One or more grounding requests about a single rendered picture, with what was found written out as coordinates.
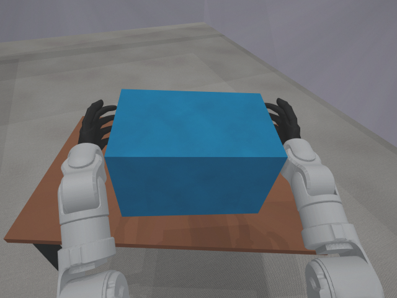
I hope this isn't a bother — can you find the robot left hand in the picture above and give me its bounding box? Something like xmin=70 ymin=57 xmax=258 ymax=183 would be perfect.
xmin=78 ymin=100 xmax=117 ymax=150

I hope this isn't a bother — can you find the robot right hand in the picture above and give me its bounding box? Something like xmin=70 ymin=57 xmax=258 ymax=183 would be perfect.
xmin=264 ymin=98 xmax=301 ymax=145

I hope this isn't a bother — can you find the robot left upper arm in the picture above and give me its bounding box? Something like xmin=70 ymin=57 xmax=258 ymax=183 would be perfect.
xmin=59 ymin=270 xmax=130 ymax=298

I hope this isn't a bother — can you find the carton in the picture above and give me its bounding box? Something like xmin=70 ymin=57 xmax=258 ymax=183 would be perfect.
xmin=104 ymin=89 xmax=288 ymax=217

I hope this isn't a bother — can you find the robot right forearm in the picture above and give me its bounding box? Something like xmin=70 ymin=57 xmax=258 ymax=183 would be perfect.
xmin=280 ymin=138 xmax=385 ymax=298

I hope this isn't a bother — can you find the table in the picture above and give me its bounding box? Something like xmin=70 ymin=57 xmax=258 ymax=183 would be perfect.
xmin=4 ymin=116 xmax=316 ymax=270

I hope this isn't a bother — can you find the robot left forearm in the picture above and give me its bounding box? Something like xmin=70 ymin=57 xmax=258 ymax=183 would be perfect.
xmin=56 ymin=143 xmax=116 ymax=298

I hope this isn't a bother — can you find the robot right upper arm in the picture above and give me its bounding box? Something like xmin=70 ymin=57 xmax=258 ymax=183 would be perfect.
xmin=305 ymin=256 xmax=383 ymax=298

